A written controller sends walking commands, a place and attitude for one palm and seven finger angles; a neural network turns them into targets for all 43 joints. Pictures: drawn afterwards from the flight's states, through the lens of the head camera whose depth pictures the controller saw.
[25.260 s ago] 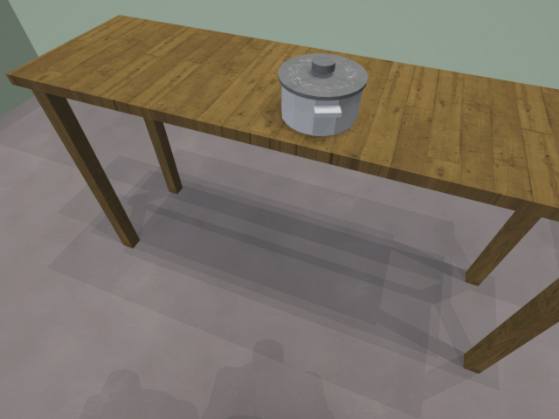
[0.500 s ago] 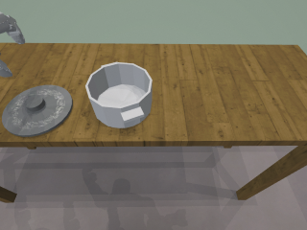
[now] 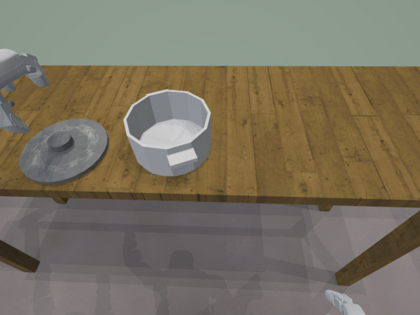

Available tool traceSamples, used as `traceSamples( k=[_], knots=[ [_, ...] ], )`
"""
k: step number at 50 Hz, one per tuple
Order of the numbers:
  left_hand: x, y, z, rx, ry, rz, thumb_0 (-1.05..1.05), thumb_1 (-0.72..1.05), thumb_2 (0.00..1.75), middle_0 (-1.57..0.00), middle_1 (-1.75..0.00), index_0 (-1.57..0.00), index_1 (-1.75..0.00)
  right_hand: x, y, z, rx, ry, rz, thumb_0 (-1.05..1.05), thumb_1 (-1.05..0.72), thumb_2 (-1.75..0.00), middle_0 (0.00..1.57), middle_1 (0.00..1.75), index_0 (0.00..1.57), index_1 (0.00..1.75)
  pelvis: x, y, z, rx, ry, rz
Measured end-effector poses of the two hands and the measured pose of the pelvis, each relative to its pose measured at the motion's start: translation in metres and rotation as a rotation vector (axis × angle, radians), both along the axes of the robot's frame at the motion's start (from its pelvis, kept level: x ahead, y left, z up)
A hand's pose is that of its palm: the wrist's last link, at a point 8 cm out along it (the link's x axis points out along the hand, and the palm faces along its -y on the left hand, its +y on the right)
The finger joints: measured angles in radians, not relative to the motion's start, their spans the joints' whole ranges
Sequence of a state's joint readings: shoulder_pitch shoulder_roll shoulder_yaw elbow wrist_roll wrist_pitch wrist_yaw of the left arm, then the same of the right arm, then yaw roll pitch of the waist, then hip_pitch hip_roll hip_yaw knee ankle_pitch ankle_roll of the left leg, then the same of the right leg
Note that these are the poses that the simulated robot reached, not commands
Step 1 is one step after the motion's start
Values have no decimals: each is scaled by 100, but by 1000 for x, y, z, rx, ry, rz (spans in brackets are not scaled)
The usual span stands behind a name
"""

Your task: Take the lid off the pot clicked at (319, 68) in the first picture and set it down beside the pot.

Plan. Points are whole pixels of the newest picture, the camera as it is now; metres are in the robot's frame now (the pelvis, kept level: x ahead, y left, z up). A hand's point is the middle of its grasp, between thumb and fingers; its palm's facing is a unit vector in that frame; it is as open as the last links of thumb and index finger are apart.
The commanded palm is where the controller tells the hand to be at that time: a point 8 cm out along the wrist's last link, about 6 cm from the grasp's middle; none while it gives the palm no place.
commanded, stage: draw the hand back to the body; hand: left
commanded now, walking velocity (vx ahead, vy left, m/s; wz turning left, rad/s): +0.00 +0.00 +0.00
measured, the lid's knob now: (60, 141) +0.45 +0.34 +0.07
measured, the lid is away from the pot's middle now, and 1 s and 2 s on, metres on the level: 0.24 0.24 0.24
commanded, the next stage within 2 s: step back with the hand held close in 1.80 s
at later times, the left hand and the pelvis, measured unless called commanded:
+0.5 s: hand (25, 85) +0.37 +0.26 +0.27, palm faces +0.51 -0.83 -0.21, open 10.2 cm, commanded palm +0.31 +0.30 +0.27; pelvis +0.02 -0.04 +0.01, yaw -3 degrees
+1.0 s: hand (9, 128) +0.29 +0.24 +0.27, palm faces +0.51 -0.84 -0.20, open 7.9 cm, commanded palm +0.24 +0.27 +0.26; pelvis +0.01 -0.04 +0.01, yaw -2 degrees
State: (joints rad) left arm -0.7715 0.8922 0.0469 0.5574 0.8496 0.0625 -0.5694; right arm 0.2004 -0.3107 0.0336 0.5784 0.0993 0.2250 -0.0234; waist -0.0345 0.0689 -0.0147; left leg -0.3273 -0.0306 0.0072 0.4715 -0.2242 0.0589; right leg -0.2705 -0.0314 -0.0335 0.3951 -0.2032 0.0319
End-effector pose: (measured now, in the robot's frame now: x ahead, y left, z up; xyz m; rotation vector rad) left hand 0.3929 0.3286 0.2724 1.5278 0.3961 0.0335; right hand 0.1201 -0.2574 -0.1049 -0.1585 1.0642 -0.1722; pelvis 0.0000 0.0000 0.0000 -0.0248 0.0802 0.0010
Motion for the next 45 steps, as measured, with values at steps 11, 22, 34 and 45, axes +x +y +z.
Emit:
traceSamples(
  k=[11,22,34,45],
  knots=[
    [-35,-23,-3,-961,-793,-106,0,-7,78,-42,-75,-43,-75,27,11,20,-20,-184,94,1,-90,-89,20,30,20,30,3,-19,5,10,-97,-22],
    [-56,-28,-2,-1065,-1018,-33,0,9,80,-38,-67,-38,-68,24,-27,17,-51,-202,42,1,-90,-89,20,30,21,30,18,-35,6,12,-118,-46],
    [-93,-38,-4,-1035,-1053,-45,1,36,83,-31,-54,-32,-55,44,-42,18,-62,-241,47,1,-90,-90,20,30,20,30,22,-43,6,15,-132,-43],
    [-131,-51,-1,-1042,-1086,-110,1,63,87,-26,-42,-27,-42,70,-14,30,-18,-352,99,1,-90,-90,20,30,20,30,15,-40,6,14,-156,-43]
  ],
)
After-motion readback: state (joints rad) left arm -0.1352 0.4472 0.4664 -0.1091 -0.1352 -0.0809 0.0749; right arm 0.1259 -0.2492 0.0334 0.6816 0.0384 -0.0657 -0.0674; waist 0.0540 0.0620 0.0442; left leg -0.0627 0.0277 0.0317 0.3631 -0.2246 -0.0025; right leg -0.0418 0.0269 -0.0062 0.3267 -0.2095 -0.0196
